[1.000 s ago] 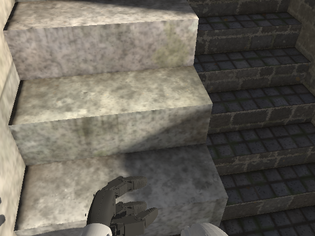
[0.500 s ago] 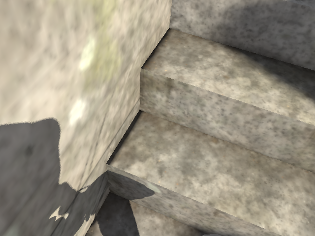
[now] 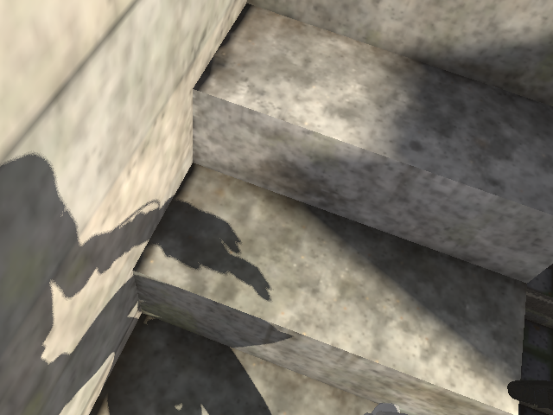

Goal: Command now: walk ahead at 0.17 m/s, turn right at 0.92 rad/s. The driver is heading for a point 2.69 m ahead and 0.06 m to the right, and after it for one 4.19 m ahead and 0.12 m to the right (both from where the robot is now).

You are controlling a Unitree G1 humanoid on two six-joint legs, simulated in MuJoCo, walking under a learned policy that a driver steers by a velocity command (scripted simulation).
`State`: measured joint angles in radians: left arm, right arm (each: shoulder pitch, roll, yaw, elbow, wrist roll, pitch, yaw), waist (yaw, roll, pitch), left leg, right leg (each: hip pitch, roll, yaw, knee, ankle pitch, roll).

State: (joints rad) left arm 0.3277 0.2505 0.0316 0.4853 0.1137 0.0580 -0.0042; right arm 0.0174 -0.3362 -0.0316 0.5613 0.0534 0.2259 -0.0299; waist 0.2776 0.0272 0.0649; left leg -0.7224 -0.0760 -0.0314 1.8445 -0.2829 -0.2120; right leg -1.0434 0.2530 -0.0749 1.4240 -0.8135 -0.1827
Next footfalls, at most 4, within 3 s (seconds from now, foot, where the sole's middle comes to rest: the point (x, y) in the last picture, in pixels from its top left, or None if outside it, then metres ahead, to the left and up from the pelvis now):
0.22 left None -0.29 0.25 -0.95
0.68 left None -0.72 0.12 -1.34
0.72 right None -1.58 0.36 -1.87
0.90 left None -1.00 0.09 -1.52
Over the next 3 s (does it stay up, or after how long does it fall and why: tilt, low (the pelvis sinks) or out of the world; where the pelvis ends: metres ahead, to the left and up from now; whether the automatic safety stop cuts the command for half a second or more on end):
falls after 1.20 s (tilt)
